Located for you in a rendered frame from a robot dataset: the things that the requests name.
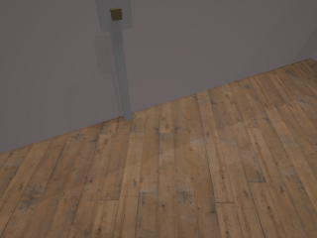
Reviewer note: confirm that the panel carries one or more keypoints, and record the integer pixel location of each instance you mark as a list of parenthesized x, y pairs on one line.
[(115, 28)]

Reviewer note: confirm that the button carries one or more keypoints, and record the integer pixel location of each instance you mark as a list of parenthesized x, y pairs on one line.
[(116, 14)]

